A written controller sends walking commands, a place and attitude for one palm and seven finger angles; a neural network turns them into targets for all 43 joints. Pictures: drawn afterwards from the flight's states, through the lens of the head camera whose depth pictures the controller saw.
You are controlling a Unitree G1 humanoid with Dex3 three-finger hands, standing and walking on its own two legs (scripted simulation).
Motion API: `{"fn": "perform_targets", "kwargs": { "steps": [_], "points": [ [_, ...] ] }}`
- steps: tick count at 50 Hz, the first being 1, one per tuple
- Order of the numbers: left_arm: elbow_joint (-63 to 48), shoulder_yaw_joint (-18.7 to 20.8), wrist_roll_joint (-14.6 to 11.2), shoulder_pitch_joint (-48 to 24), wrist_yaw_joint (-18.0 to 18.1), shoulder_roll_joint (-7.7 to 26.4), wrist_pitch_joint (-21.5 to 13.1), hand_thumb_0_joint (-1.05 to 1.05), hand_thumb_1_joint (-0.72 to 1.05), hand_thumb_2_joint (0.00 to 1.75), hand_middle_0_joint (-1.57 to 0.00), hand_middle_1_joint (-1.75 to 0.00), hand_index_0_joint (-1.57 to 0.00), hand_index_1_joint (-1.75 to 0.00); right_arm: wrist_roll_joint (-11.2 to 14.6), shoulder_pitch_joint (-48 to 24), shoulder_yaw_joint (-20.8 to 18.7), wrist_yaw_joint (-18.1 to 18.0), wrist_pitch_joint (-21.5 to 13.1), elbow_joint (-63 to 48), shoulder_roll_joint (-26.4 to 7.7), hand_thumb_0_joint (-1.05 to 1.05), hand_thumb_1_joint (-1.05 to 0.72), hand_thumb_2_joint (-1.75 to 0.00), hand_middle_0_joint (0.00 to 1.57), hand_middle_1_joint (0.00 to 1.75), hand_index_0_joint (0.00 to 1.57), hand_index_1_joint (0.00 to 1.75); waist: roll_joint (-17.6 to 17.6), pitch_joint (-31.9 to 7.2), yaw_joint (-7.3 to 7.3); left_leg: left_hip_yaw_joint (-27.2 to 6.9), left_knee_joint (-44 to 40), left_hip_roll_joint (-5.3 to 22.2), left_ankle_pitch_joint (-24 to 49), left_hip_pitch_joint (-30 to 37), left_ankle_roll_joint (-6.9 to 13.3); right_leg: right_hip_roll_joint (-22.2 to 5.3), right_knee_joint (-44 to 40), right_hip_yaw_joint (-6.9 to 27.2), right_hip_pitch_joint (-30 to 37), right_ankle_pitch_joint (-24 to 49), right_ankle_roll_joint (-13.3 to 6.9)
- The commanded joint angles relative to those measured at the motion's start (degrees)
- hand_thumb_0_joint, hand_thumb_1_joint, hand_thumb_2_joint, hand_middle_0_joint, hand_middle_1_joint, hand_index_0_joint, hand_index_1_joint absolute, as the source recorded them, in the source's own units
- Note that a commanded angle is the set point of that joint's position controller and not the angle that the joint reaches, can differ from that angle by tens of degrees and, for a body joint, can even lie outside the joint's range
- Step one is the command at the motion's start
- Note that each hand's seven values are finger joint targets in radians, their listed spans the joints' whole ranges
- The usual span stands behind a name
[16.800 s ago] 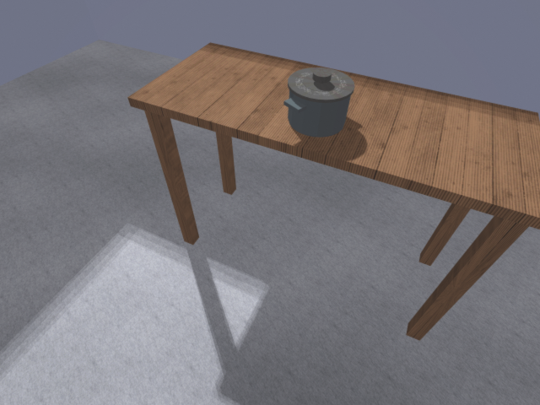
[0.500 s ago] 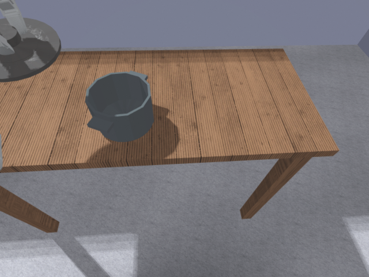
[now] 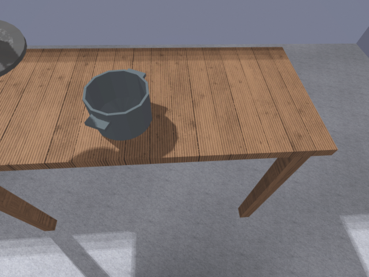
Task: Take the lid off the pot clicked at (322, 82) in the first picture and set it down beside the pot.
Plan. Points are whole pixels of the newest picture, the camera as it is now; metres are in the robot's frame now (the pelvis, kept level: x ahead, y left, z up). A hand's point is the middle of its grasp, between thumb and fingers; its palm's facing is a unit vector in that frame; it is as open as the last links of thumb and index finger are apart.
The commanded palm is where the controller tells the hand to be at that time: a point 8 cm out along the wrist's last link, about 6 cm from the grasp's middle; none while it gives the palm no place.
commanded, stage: move the lid sideways beside the pot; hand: left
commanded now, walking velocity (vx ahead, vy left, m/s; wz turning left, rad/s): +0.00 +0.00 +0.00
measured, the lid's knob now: out of the picture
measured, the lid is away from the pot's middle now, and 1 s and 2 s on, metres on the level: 0.22 0.24 0.23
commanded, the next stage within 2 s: lower the lid onto the table in 0.74 s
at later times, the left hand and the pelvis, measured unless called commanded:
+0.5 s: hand out of the picture +0.47 +0.36 +0.25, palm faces -0.27 -0.18 -0.95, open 7.7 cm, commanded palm +0.52 +0.36 +0.33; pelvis +0.01 +0.00 +0.00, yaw +0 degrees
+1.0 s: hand out of the picture +0.48 +0.36 +0.25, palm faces -0.28 -0.24 -0.93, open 7.7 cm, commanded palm +0.53 +0.36 +0.32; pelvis +0.01 +0.00 +0.00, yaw -1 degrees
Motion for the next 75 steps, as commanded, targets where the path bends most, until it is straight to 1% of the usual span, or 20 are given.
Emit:
{"fn": "perform_targets", "kwargs": {
  "steps": [1,5,8,14,20,21,25,29,35,38,44,45,47,50,51,59,67,70,71,75],
  "points": [
    [-12.56,3.94,1.12,-30.32,2.87,15.97,-0.24,0.00,0.68,0.89,-0.91,-1.14,-0.82,-1.09,0.16,4.35,-2.96,-0.87,-1.02,-3.23,-10.72,0.00,-0.90,-0.90,0.20,0.30,0.20,0.30,7.58,-24.42,0.18,-1.88,0.80,-0.28,21.46,27.37,1.76,2.88,-2.43,-1.61,-3.50,16.01,-1.28],
    [-9.92,1.00,0.32,-27.32,2.31,12.74,-0.47,0.00,0.68,0.89,-0.91,-1.14,-0.82,-1.09,0.63,4.71,-2.59,-0.94,-1.15,-3.52,-10.60,0.00,-0.90,-0.90,0.20,0.30,0.20,0.30,8.09,-21.32,-0.06,-1.96,0.50,-0.05,21.90,26.78,1.56,2.89,-2.76,-2.30,-4.99,15.45,-1.61],
    [-10.24,3.71,1.56,-28.34,2.73,17.92,-0.37,0.00,0.68,0.89,-0.91,-1.14,-0.82,-1.09,0.49,5.15,-2.41,-1.20,-0.80,-3.32,-10.94,0.00,-0.90,-0.90,0.20,0.30,0.20,0.30,5.47,-22.29,-0.14,-1.17,0.52,-0.53,18.06,23.80,1.87,3.02,-2.36,-1.62,-2.37,16.09,-1.09],
    [-14.13,1.75,1.18,-32.46,2.63,14.60,0.24,0.00,0.68,0.89,-0.91,-1.14,-0.82,-1.09,0.42,6.47,-3.14,-1.20,-1.67,-2.74,-10.78,0.00,-0.90,-0.90,0.20,0.30,0.20,0.30,12.76,-25.80,-0.50,-2.84,1.79,0.40,25.12,31.90,1.65,3.41,-2.77,-2.24,-7.30,14.13,-1.22],
    [-10.66,0.25,0.28,-28.30,2.11,12.28,0.17,0.00,0.68,0.89,-0.91,-1.14,-0.82,-1.09,0.77,6.00,-2.67,-1.13,-1.68,-2.48,-10.83,0.00,-0.90,-0.90,0.20,0.30,0.20,0.30,9.87,-22.46,-0.53,-2.22,1.23,0.35,23.08,28.38,1.36,3.02,-2.72,-2.45,-6.98,14.64,-1.40],
    [-10.76,2.26,1.10,-29.23,2.52,14.82,0.39,0.00,0.68,0.89,-0.91,-1.14,-0.82,-1.09,0.43,6.35,-2.73,-1.12,-1.45,-2.17,-10.93,0.00,-0.90,-0.90,0.20,0.30,0.20,0.30,8.23,-23.59,-0.38,-2.32,1.45,0.23,22.71,28.03,1.44,3.28,-2.37,-2.26,-6.13,14.64,-1.07],
    [-13.89,0.52,0.59,-32.76,2.38,12.66,0.06,0.00,0.68,0.89,-0.91,-1.14,-0.82,-1.09,0.57,6.30,-2.85,-1.26,-2.00,-2.69,-10.59,0.00,-0.90,-0.90,0.20,0.30,0.20,0.30,12.46,-25.79,-0.40,-2.88,2.20,0.52,28.38,31.70,1.33,3.25,-2.27,-2.54,-7.52,15.74,-1.44],
    [-7.24,2.53,1.70,-28.84,2.73,15.46,0.28,0.00,0.68,0.89,-0.91,-1.14,-0.82,-1.09,0.50,6.93,-2.55,-1.22,-1.69,-2.41,-10.79,0.00,-0.90,-0.90,0.20,0.30,0.20,0.30,7.37,-22.45,-0.61,-2.30,1.66,-0.07,21.54,25.96,1.41,3.44,-1.87,-2.39,-6.37,14.14,-1.02],
    [-11.50,2.00,1.42,-31.95,2.63,15.59,-0.35,0.00,0.68,0.89,-0.91,-1.14,-0.82,-1.09,0.74,6.48,-2.50,-1.23,-1.22,-2.92,-10.95,0.00,-0.90,-0.90,0.20,0.30,0.20,0.30,9.32,-25.99,-0.19,-2.00,1.95,0.43,26.32,27.86,1.27,3.04,-1.37,-2.08,-4.87,17.43,-1.14],
    [-10.72,4.76,2.94,-33.18,3.27,19.42,-0.13,0.00,0.68,0.89,-0.91,-1.14,-0.82,-1.09,0.31,7.94,-2.89,-1.24,-1.20,-2.73,-10.90,0.00,-0.90,-0.90,0.20,0.30,0.20,0.30,9.37,-27.87,-0.49,-2.30,3.08,0.18,27.49,28.75,1.47,3.59,-1.17,-1.77,-5.08,17.38,-0.78],
    [-2.79,0.85,1.86,-29.13,2.37,14.32,2.37,0.00,0.68,0.89,-0.91,-1.14,-0.82,-1.09,0.74,8.02,-2.71,-0.57,-1.15,-1.99,-11.05,0.00,-0.90,-0.90,0.20,0.30,0.20,0.30,6.56,-21.00,-1.20,-1.56,2.19,-0.12,22.96,24.34,1.30,3.58,-1.56,-2.22,-5.80,17.01,-0.68],
    [-4.47,-0.38,1.00,-28.56,1.82,12.30,2.16,0.00,0.68,0.89,-0.91,-1.14,-0.82,-1.09,1.11,7.65,-2.56,-0.48,-1.29,-2.30,-10.96,0.00,-0.90,-0.90,0.20,0.30,0.20,0.30,8.77,-21.82,-0.76,-1.46,2.07,0.23,26.79,26.04,1.15,3.25,-1.52,-2.28,-5.58,18.56,-0.97],
    [-3.69,1.57,2.33,-29.67,2.53,15.34,3.03,0.00,0.68,0.89,-0.91,-1.14,-0.82,-1.09,0.57,8.27,-2.73,-0.31,-1.21,-2.06,-11.12,0.00,-0.90,-0.90,0.20,0.30,0.20,0.30,7.86,-22.76,-0.98,-1.51,3.15,-0.20,25.84,25.55,1.46,3.60,-1.24,-1.87,-5.56,18.53,-0.72],
    [-9.50,-1.71,0.80,-33.39,2.18,10.76,3.18,0.00,0.68,0.89,-0.91,-1.14,-0.82,-1.09,0.89,8.05,-2.89,-0.54,-1.86,-2.26,-10.95,0.00,-0.90,-0.90,0.20,0.30,0.20,0.30,10.56,-24.90,-1.21,-2.02,2.23,0.49,27.29,29.16,1.38,3.38,-1.94,-2.24,-6.42,17.87,-0.98],
    [-9.67,0.73,1.75,-34.86,2.63,13.67,3.72,0.00,0.68,0.89,-0.91,-1.14,-0.82,-1.09,0.39,8.79,-3.35,-0.56,-1.90,-1.50,-11.22,0.00,-0.90,-0.90,0.20,0.30,0.20,0.30,10.32,-26.64,-1.30,-2.23,2.82,0.66,26.85,30.29,1.55,3.63,-1.88,-1.93,-6.54,17.16,-0.59],
    [-4.43,1.16,1.84,-29.83,3.30,14.83,3.05,0.00,0.68,0.89,-0.91,-1.14,-0.82,-1.09,0.42,9.04,-2.81,-1.10,-2.86,-1.10,-11.21,0.00,-0.90,-0.90,0.20,0.30,0.20,0.30,8.24,-22.90,-1.55,-1.06,2.41,-0.36,19.47,24.14,1.66,3.49,-1.48,-1.64,-5.47,16.51,-0.70],
    [-5.94,3.44,1.96,-30.22,3.86,17.29,2.11,0.00,0.68,0.89,-0.91,-1.14,-0.82,-1.09,0.36,9.16,-2.94,-1.20,-2.49,-1.65,-11.15,0.00,-0.90,-0.90,0.20,0.30,0.20,0.30,10.45,-25.37,-1.16,-1.72,4.27,0.00,25.39,26.02,1.52,3.74,-0.20,-1.64,-5.94,18.53,-0.70],
    [-6.64,0.69,0.56,-27.82,3.34,12.57,1.60,0.00,0.68,0.89,-0.91,-1.14,-0.82,-1.09,0.69,9.05,-2.99,-1.21,-2.67,-1.74,-10.97,0.00,-0.90,-0.90,0.20,0.30,0.20,0.30,11.09,-25.31,-1.12,-1.64,4.20,0.64,28.99,27.94,1.38,3.57,-0.08,-2.07,-7.34,19.24,-0.85],
    [-8.26,3.74,1.57,-30.71,3.88,16.37,1.92,0.00,0.68,0.89,-0.91,-1.14,-0.82,-1.09,0.11,9.34,-3.48,-0.97,-2.12,-1.29,-11.43,0.00,-0.90,-0.90,0.20,0.30,0.20,0.30,10.87,-27.06,-1.04,-2.36,4.72,0.77,29.08,28.67,1.23,3.81,0.14,-1.85,-7.47,18.59,-0.54],
    [-8.86,1.92,0.68,-29.02,3.69,12.98,1.43,0.00,0.68,0.89,-0.91,-1.14,-0.82,-1.09,0.37,9.46,-3.58,-0.94,-2.28,-1.80,-10.92,0.00,-0.90,-0.90,0.20,0.30,0.20,0.30,12.08,-27.81,-1.02,-2.35,5.49,0.79,33.69,30.17,1.30,3.68,0.64,-2.08,-8.58,20.07,-0.87]
  ]
}}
